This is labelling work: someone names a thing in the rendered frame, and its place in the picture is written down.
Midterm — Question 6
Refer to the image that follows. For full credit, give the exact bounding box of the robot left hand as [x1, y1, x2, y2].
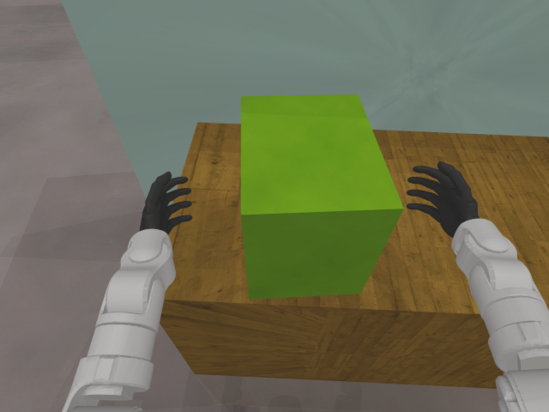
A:
[139, 172, 192, 234]

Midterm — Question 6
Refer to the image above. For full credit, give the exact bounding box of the right robot forearm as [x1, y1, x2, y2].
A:
[451, 218, 549, 373]

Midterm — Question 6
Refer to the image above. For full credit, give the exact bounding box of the robot right upper arm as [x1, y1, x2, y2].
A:
[496, 369, 549, 412]

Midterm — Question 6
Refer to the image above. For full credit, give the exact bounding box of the carton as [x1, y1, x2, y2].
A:
[241, 94, 404, 300]

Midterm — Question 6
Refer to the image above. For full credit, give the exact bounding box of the pedestal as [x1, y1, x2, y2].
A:
[160, 122, 549, 389]

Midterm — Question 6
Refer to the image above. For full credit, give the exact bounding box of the left robot forearm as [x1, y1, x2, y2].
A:
[62, 229, 176, 412]

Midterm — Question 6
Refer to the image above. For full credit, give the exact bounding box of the robot right hand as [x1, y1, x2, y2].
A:
[407, 161, 479, 238]

